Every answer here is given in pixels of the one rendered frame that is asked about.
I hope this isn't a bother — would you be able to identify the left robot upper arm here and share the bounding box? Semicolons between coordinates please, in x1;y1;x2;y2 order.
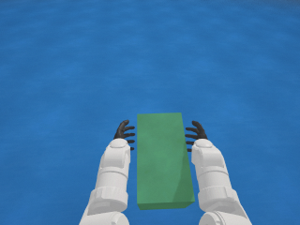
80;211;129;225

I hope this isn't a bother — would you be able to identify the robot left hand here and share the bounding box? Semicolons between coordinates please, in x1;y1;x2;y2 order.
113;120;136;151

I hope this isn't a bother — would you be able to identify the robot left forearm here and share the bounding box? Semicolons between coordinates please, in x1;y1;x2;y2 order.
79;138;130;225

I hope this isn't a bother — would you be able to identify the right robot upper arm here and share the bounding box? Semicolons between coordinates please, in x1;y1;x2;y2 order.
199;210;252;225

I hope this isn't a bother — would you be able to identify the robot right forearm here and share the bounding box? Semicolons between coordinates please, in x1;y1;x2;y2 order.
191;139;251;223

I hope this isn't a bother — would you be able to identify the robot right hand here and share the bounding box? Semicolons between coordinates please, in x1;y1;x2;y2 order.
185;120;208;152

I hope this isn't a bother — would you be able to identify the carton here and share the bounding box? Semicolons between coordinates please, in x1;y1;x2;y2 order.
137;112;195;210

